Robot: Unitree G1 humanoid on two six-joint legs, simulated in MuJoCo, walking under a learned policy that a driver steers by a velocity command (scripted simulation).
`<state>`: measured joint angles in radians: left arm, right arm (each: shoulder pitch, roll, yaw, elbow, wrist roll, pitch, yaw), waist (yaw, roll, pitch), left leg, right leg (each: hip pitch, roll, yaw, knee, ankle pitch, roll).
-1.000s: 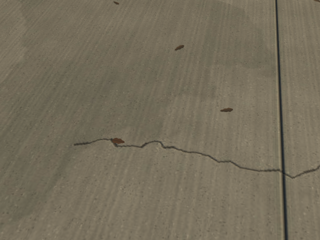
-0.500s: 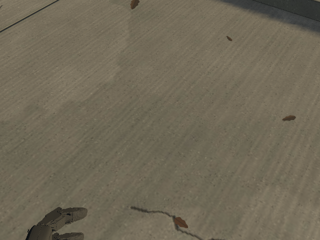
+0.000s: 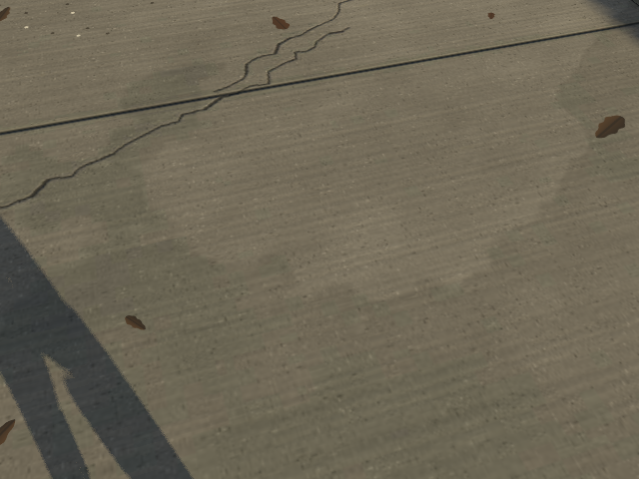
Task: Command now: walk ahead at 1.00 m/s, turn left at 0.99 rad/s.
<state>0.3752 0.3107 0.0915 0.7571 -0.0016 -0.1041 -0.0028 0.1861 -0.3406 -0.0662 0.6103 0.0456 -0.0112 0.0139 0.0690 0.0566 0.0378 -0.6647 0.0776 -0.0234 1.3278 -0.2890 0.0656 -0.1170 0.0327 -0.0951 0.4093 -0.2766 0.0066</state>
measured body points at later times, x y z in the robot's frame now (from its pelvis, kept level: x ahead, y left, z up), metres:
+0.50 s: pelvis +0.42 +0.07 +0.00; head +0.42 +0.08 +0.45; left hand +0.50 +0.36 -0.10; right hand +0.52 -0.17 -0.12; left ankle +0.37 +0.10 -0.73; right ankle +0.56 -0.10 -0.63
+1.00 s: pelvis +0.71 +0.11 +0.00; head +0.75 +0.12 +0.44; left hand +0.78 +0.37 -0.13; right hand +0.90 -0.12 -0.12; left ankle +0.72 +0.28 -0.71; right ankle +0.82 +0.05 -0.73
